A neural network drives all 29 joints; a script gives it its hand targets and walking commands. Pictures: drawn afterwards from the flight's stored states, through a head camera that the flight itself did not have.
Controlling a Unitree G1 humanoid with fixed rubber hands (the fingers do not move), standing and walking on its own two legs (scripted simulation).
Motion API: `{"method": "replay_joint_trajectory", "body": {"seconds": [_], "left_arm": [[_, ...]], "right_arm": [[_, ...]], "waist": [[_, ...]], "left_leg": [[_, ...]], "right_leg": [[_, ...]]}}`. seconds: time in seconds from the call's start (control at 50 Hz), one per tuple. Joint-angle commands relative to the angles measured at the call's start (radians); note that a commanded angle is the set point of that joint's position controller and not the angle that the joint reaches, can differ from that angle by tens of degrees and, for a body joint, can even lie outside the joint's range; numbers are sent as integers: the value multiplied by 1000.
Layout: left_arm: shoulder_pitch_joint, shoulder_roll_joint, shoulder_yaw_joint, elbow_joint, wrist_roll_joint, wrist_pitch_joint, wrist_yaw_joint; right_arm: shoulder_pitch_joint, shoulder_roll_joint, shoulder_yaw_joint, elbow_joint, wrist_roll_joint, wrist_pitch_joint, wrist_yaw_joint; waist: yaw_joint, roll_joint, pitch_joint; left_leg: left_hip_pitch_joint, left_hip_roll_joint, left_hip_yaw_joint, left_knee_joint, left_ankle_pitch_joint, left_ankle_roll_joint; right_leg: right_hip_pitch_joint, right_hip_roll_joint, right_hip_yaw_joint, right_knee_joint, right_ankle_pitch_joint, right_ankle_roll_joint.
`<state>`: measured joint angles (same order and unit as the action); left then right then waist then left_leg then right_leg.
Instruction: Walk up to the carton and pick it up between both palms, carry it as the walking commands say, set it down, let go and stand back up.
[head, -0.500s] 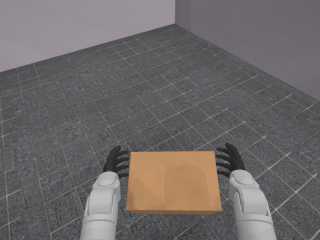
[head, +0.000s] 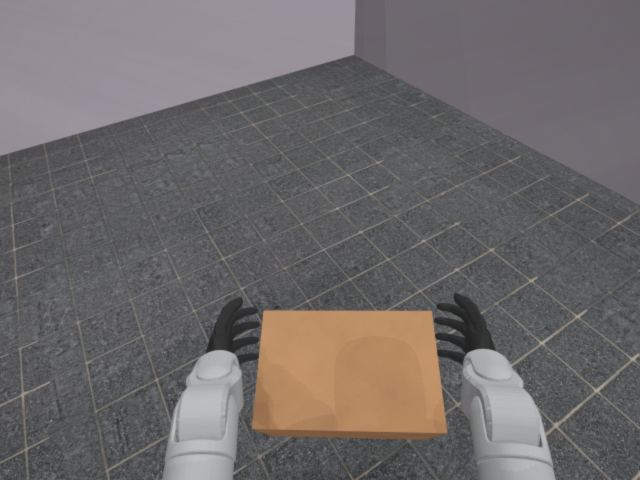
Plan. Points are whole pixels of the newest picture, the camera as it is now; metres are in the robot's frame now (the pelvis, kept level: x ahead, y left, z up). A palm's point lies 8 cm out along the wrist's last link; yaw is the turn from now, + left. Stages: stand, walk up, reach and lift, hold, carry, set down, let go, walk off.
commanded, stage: hold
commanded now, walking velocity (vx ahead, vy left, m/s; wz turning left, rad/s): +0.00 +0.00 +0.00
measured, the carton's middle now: (347, 377) +0.28 -0.01 -0.07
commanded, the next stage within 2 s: set down in 0.18 s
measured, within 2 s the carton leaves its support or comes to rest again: neither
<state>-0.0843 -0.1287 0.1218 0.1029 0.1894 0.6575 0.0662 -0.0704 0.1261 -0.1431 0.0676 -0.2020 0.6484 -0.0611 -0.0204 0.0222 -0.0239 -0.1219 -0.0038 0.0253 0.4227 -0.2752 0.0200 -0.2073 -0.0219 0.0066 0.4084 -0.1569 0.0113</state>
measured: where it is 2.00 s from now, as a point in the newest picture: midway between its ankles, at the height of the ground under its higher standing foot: outside the picture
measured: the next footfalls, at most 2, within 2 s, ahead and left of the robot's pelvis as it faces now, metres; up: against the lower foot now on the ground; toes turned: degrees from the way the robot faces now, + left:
none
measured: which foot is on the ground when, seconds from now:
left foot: down 0.00-1.00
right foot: down 0.00-1.00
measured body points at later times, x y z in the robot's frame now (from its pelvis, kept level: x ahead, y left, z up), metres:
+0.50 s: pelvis -0.03 -0.03 +0.00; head -0.08 -0.04 +0.45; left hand +0.29 +0.14 +0.04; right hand +0.29 -0.19 +0.04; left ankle -0.03 +0.10 -0.74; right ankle +0.03 -0.14 -0.74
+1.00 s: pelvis -0.03 -0.01 -0.02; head +0.09 -0.01 +0.41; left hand +0.31 +0.14 -0.09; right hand +0.30 -0.19 -0.08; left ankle -0.03 +0.10 -0.74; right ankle +0.03 -0.14 -0.74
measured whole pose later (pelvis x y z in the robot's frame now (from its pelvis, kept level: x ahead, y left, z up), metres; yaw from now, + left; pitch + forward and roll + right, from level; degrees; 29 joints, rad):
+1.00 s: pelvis -0.03 -0.01 -0.02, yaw +6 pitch +18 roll +0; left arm -0.40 -0.17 0.35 0.52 0.30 0.27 0.03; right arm -0.34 0.16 -0.43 0.42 -0.29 0.30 0.03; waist -0.09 0.03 -0.05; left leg -0.67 -0.07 -0.09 0.62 -0.26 0.01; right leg -0.70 0.02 0.09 0.59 -0.20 0.03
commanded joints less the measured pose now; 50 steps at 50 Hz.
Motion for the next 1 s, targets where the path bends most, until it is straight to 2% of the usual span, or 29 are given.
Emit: {"method": "replay_joint_trajectory", "body": {"seconds": [0.0, 0.02, 0.06, 0.12, 0.16, 0.18, 0.22, 0.28, 0.34, 0.38, 0.46, 0.52, 0.64, 0.76, 0.88, 0.98], "left_arm": [[-412, -780, -590, -65, -227, -12, -250], [-426, -806, -603, -51, -230, -7, -263], [-436, -848, -607, -41, -236, 3, -278], [-474, -869, -576, -12, -216, 15, -292], [-529, -863, -534, 35, -195, 18, -306], [-609, -840, -459, 69, -177, 20, -309], [-690, -839, -401, 158, -153, 12, -327], [-791, -823, -296, 312, -106, -14, -364], [-872, -804, -199, 423, -69, -47, -394], [-889, -792, -153, 467, -47, -62, -403], [-879, -772, -93, 513, -9, -91, -403], [-857, -759, -77, 514, 10, -123, -396], [-807, -770, -118, 486, 22, -214, -364], [-752, -801, -202, 467, 10, -326, -317], [-707, -850, -271, 473, -8, -392, -286], [-690, -866, -288, 481, -8, -424, -271]], "right_arm": [[-359, 709, 547, -47, 192, 20, 258], [-366, 719, 537, -42, 189, 29, 266], [-376, 746, 533, -24, 194, 44, 286], [-437, 792, 535, 21, 213, 64, 314], [-499, 818, 517, 75, 210, 75, 327], [-577, 751, 461, 76, 204, 72, 334], [-640, 795, 418, 169, 183, 79, 341], [-744, 850, 333, 292, 141, 71, 350], [-811, 880, 246, 383, 94, 56, 343], [-826, 878, 197, 419, 69, 46, 334], [-811, 853, 123, 463, 29, 15, 316], [-783, 845, 97, 478, 10, -21, 303], [-732, 829, 118, 457, -3, -141, 288], [-683, 811, 182, 426, 14, -269, 299], [-666, 787, 237, 417, 33, -343, 322], [-672, 769, 261, 429, 45, -377, 345]], "waist": [[-59, -22, -220], [-78, -30, -209], [-86, -28, -206], [-55, -11, -192], [-35, -2, -158], [-47, 50, -145], [-47, 27, -83], [-32, -21, -68], [-30, -73, -65], [-37, -87, -62], [-53, -76, -63], [-53, -62, -74], [-60, -32, -169], [-62, -1, -359], [-81, 16, -506], [-72, 21, -581]], "left_leg": [[82, -60, -141, -92, 544, -15], [74, -58, -140, -106, 491, -22], [83, -59, -137, -116, 461, -32], [35, -63, -129, -133, 350, -32], [-13, -66, -120, -144, 200, -21], [-113, -74, -113, -183, 8, -13], [-169, -72, -105, -184, -108, 6], [-182, -72, -91, -164, -164, 27], [-162, -80, -74, -136, -153, 37], [-144, -85, -69, -123, -134, 40], [-133, -83, -71, -106, -87, 40], [-150, -80, -78, -93, -33, 37], [-199, -84, -98, -48, 85, 26], [-239, -92, -118, 48, 263, 8], [-291, -98, -125, 128, 376, -16], [-377, -100, -126, 189, 405, -28]], "right_leg": [[205, 124, 61, -58, 389, -17], [204, 128, 48, -71, 343, -19], [195, 132, 37, -93, 299, -19], [212, 128, 37, -100, 225, -21], [216, 119, 40, -93, 135, -23], [233, 116, 29, -104, -14, -15], [238, 115, 40, -102, -124, -7], [242, 108, 56, -112, -226, 4], [240, 98, 65, -129, -262, 11], [233, 93, 68, -133, -260, 14], [212, 86, 64, -121, -195, 13], [198, 80, 59, -100, -106, 14], [141, 76, 48, -22, 89, 7], [20, 96, 45, 91, 257, -7], [-129, 121, 34, 172, 317, -12], [-259, 132, 24, 238, 315, -14]]}}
